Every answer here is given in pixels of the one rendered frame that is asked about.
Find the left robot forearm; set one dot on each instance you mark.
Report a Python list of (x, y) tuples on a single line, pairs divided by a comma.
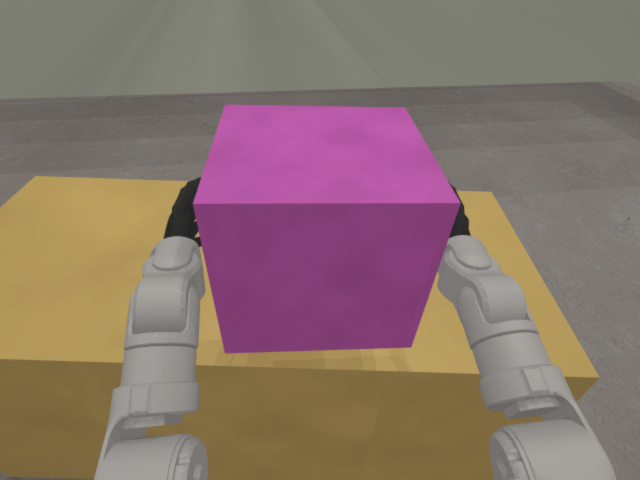
[(162, 334)]

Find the right robot forearm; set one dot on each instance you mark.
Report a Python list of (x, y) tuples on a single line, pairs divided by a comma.
[(517, 376)]

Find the robot left upper arm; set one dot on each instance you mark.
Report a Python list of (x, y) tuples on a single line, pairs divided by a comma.
[(167, 457)]

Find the robot right hand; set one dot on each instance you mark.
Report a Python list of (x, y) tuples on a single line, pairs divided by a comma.
[(461, 224)]

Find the carton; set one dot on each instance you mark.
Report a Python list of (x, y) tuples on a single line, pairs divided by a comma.
[(322, 227)]

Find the pedestal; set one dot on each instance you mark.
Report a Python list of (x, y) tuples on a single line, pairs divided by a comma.
[(71, 256)]

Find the robot right upper arm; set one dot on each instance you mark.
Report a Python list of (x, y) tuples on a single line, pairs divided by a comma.
[(555, 449)]

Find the robot left hand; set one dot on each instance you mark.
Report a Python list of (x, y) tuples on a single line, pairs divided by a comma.
[(181, 221)]

